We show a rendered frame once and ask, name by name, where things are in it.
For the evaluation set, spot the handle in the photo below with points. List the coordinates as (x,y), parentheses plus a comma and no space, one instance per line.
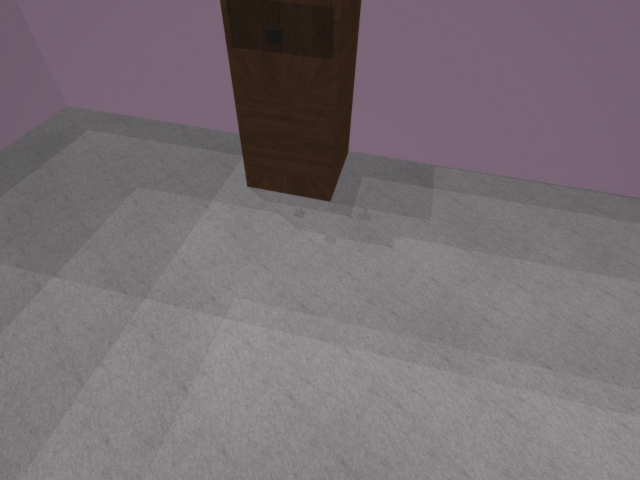
(274,34)

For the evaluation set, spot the cabinet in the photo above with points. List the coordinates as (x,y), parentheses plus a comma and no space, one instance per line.
(294,112)

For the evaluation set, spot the drawer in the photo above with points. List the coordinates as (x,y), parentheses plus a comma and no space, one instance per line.
(307,30)

